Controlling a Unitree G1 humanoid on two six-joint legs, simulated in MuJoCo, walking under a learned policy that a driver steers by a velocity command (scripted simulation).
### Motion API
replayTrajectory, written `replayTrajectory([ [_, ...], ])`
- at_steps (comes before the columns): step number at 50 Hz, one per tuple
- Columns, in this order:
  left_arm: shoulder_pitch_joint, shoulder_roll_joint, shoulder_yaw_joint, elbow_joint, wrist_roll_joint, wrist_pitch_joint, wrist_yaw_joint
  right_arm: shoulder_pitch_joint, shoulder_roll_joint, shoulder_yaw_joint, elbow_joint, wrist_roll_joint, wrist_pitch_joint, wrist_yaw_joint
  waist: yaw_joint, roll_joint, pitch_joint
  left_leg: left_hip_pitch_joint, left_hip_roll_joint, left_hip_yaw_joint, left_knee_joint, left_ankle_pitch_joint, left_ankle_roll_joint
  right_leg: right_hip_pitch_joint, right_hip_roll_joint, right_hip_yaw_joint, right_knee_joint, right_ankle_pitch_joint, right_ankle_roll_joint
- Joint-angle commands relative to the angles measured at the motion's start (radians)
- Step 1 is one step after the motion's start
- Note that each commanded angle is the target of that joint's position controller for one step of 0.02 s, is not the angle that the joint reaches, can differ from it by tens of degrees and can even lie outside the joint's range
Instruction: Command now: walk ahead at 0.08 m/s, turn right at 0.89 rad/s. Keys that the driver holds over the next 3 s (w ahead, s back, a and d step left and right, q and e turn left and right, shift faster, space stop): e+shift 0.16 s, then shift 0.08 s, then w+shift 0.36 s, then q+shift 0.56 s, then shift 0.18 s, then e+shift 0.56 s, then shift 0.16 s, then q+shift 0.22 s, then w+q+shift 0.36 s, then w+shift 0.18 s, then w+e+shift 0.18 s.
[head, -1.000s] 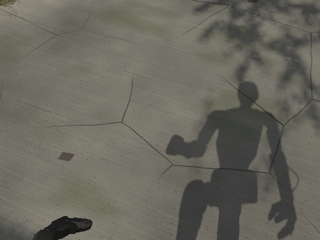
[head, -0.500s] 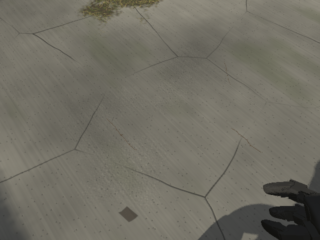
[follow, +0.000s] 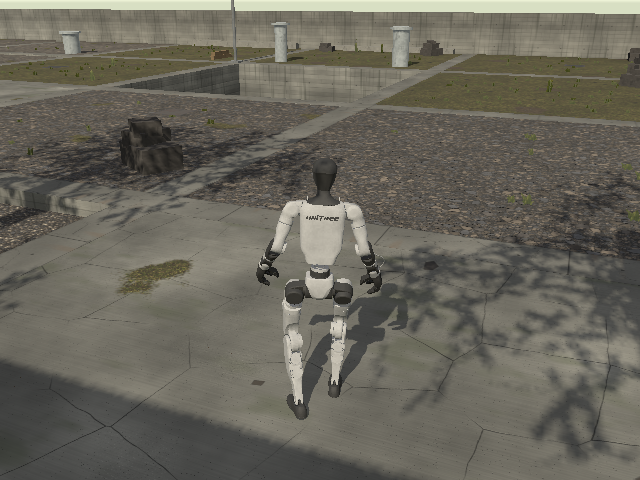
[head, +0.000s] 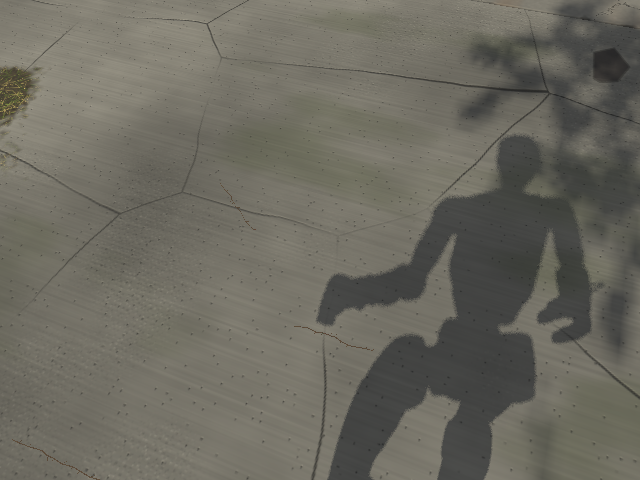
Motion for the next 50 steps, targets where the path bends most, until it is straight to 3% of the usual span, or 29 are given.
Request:
replayTrajectory([
  [1,0.181,0.315,0.090,-0.066,0.042,-0.016,0.026,0.026,-0.073,-0.012,-0.127,-0.050,-0.004,0.014,0.012,-0.362,-0.299,-0.529,-0.173,-0.226,0.690,-0.274,-0.068,0.602,-0.289,0.723,-0.201,0.604,-0.371],
  [2,0.153,0.268,0.078,-0.096,0.038,-0.037,0.007,-0.014,-0.126,-0.019,-0.118,-0.040,-0.012,0.021,0.064,-0.166,-0.382,-0.550,-0.144,-0.427,0.718,-0.233,-0.043,0.585,-0.316,0.763,-0.287,0.383,-0.352],
  [3,0.117,0.239,0.068,-0.098,0.022,-0.051,0.006,-0.072,-0.120,-0.020,-0.136,-0.019,-0.017,0.020,0.046,-0.098,-0.299,-0.567,-0.125,-0.444,0.683,-0.150,-0.017,0.511,-0.283,0.688,-0.305,0.257,-0.296],
  [4,0.074,0.204,0.060,-0.096,-0.003,-0.050,0.013,-0.079,-0.107,-0.019,-0.122,-0.031,-0.016,0.010,0.013,-0.012,-0.213,-0.564,-0.094,-0.448,0.601,-0.082,-0.013,0.416,-0.228,0.603,-0.307,0.180,-0.231],
  [6,-0.001,0.166,0.048,-0.126,-0.005,-0.032,0.043,-0.077,-0.118,-0.026,-0.112,-0.044,-0.006,0.000,-0.024,-0.045,-0.184,-0.462,-0.084,-0.449,0.457,0.012,-0.018,0.274,-0.149,0.508,-0.305,0.152,-0.171],
  [11,0.017,0.166,0.051,-0.137,0.013,-0.009,0.077,-0.041,-0.057,-0.008,-0.073,-0.028,0.004,0.002,-0.004,-0.071,-0.246,-0.363,-0.124,-0.430,0.247,0.098,-0.074,0.257,-0.107,0.452,-0.254,0.225,-0.150],
  [12,0.018,0.159,0.048,-0.136,0.015,-0.004,0.079,-0.040,-0.056,-0.007,-0.071,-0.027,0.008,0.002,0.004,-0.089,-0.246,-0.339,-0.120,-0.425,0.225,0.116,-0.079,0.235,-0.101,0.450,-0.251,0.187,-0.144],
  [15,0.032,0.150,0.034,-0.132,0.013,-0.007,0.068,-0.025,-0.072,-0.008,-0.077,-0.018,0.000,0.018,0.027,-0.189,-0.238,-0.274,-0.114,-0.379,0.140,0.123,-0.061,0.160,-0.092,0.511,-0.332,-0.396,-0.137],
  [18,0.063,0.133,0.017,-0.110,0.019,-0.025,0.051,0.000,-0.075,-0.009,-0.074,-0.017,-0.041,0.037,0.030,-0.206,-0.178,-0.213,-0.108,-0.342,0.065,0.049,-0.021,0.120,-0.124,0.551,-0.332,-0.541,-0.137],
  [21,-0.017,0.095,-0.003,-0.123,0.010,-0.036,0.046,0.185,-0.063,-0.015,-0.009,-0.015,-0.077,0.044,-0.078,-0.169,-0.107,-0.002,-0.087,-0.296,-0.141,0.125,0.049,-0.039,-0.081,0.480,-0.235,-0.570,-0.090],
  [22,-0.059,0.038,-0.017,-0.141,0.008,-0.039,0.051,0.318,-0.082,-0.021,0.037,-0.027,-0.088,0.044,-0.125,-0.051,-0.079,0.097,-0.005,-0.438,-0.251,0.009,0.074,-0.159,-0.001,0.386,0.009,-0.504,-0.037],
  [23,-0.049,-0.052,-0.044,-0.147,0.002,-0.054,0.049,0.378,-0.108,-0.015,0.046,-0.038,-0.096,0.047,-0.102,0.137,-0.053,0.146,0.161,-0.705,-0.328,-0.195,0.116,-0.322,0.118,0.230,0.391,-0.402,0.027],
  [24,-0.084,-0.003,-0.035,-0.211,0.057,-0.056,0.024,0.300,-0.229,-0.034,-0.001,-0.125,-0.067,0.051,-0.080,0.292,0.085,0.057,0.293,-1.149,-0.590,-0.606,0.202,-0.578,0.164,0.269,0.432,-0.338,0.010],
  [25,-0.134,0.047,-0.020,-0.201,0.058,-0.061,0.016,0.234,-0.202,-0.040,-0.015,-0.105,-0.053,0.047,-0.059,0.168,0.163,0.042,0.302,-1.118,-0.606,-0.583,0.218,-0.633,0.108,0.338,0.491,-0.178,0.014],
  [26,-0.110,0.079,-0.009,-0.171,0.062,-0.063,0.004,0.217,-0.170,-0.032,-0.018,-0.079,-0.051,0.044,-0.037,0.099,0.122,0.062,0.246,-0.972,-0.553,-0.443,0.185,-0.595,0.101,0.335,0.483,-0.089,0.026],
  [29,-0.052,0.074,-0.008,-0.108,0.073,-0.055,-0.026,0.271,-0.120,-0.015,0.011,-0.050,-0.072,0.037,-0.033,0.122,0.010,0.047,0.115,-0.685,-0.549,-0.179,0.146,-0.395,0.080,0.244,0.457,0.037,0.069],
  [33,-0.172,-0.002,-0.044,-0.120,0.069,-0.060,-0.038,0.389,-0.047,0.001,0.068,-0.044,-0.071,0.043,-0.079,0.106,0.050,0.058,0.044,-0.552,-0.546,0.245,0.168,-0.296,0.021,0.064,0.247,0.080,0.093],
  [34,-0.260,-0.069,-0.056,-0.164,-0.020,-0.109,-0.011,0.424,-0.012,0.018,0.067,0.007,-0.068,0.012,-0.119,0.122,0.037,0.132,0.083,-0.565,-0.493,0.384,0.191,-0.310,0.025,0.100,0.146,0.085,0.102],
  [35,-0.314,-0.074,-0.065,-0.174,-0.022,-0.134,-0.011,0.453,-0.031,0.019,0.081,0.005,-0.058,-0.005,-0.130,0.110,0.036,0.172,0.080,-0.557,-0.458,0.481,0.190,-0.299,0.044,0.090,0.049,0.080,0.111],
  [37,-0.323,-0.046,-0.050,-0.165,-0.002,-0.159,-0.018,0.461,-0.120,-0.001,0.084,-0.007,-0.035,-0.018,-0.123,0.148,0.007,0.145,0.074,-0.546,-0.394,0.620,0.176,-0.155,0.093,0.065,-0.075,0.078,0.120],
  [40,-0.183,0.045,-0.004,-0.135,-0.010,-0.152,-0.003,0.408,-0.153,-0.019,0.056,0.009,-0.021,-0.016,-0.020,0.199,-0.080,0.056,0.054,-0.576,-0.249,0.867,0.117,0.168,0.123,0.092,-0.176,0.152,0.078],
  [41,-0.080,0.081,0.013,-0.111,-0.005,-0.148,0.011,0.362,-0.145,-0.021,0.030,0.013,-0.027,-0.013,0.047,0.186,-0.139,-0.002,0.007,-0.554,-0.128,0.901,0.073,0.332,0.089,0.108,-0.233,0.254,0.046],
  [42,0.101,0.139,0.030,-0.085,0.020,-0.140,0.031,0.299,-0.110,-0.015,-0.026,-0.003,-0.039,-0.007,0.133,0.138,-0.276,-0.197,-0.043,-0.553,0.111,0.688,0.033,0.645,-0.066,0.216,-0.168,0.419,-0.019],
  [43,0.179,0.191,0.030,-0.071,0.048,-0.114,0.049,0.442,0.041,0.020,-0.049,-0.043,-0.044,0.001,0.057,-0.192,-0.485,-0.461,-0.154,-0.481,0.450,-0.250,-0.017,0.969,-0.410,0.476,-0.013,0.926,-0.132],
  [44,0.164,0.140,0.019,-0.079,0.048,-0.098,0.040,0.522,-0.053,0.012,-0.043,-0.009,-0.041,-0.003,0.062,-0.286,-0.640,-0.477,-0.119,-0.513,0.629,-0.293,-0.034,0.918,-0.498,0.650,-0.101,0.702,-0.227],
  [45,0.100,0.069,0.003,-0.087,0.036,-0.088,0.042,0.432,-0.104,-0.014,-0.050,0.014,-0.026,-0.012,0.057,-0.195,-0.465,-0.549,-0.066,-0.466,0.676,-0.200,-0.047,0.782,-0.413,0.524,-0.163,0.586,-0.203],
  [46,0.039,0.031,-0.008,-0.075,0.021,-0.082,0.048,0.361,-0.101,-0.020,-0.068,0.015,-0.009,-0.020,0.038,-0.156,-0.320,-0.588,-0.042,-0.414,0.667,-0.124,-0.063,0.645,-0.354,0.393,-0.194,0.554,-0.172],
  [47,-0.016,0.008,-0.015,-0.069,0.018,-0.078,0.050,0.350,-0.093,-0.026,-0.065,0.004,0.012,-0.028,0.007,-0.120,-0.244,-0.553,-0.017,-0.399,0.665,-0.087,-0.079,0.509,-0.310,0.311,-0.226,0.537,-0.155],
  [50,-0.143,0.028,0.000,-0.039,0.039,-0.085,0.045,0.319,-0.016,-0.019,-0.116,0.000,0.061,-0.029,-0.060,-0.153,-0.109,-0.423,0.019,-0.355,0.539,-0.026,-0.090,0.204,-0.279,0.145,-0.357,0.390,-0.140],
])
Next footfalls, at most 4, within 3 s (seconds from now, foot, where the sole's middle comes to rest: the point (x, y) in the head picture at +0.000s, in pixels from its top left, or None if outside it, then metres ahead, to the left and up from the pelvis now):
0.44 left None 0.16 0.14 -0.76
0.84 right None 0.38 -0.19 -0.76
1.22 left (311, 477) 0.45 0.08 -0.76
1.72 right None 0.41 -0.14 -0.76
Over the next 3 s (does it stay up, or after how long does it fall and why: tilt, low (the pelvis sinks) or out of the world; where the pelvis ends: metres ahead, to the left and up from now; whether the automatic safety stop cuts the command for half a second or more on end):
stays up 0.75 0.01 0.00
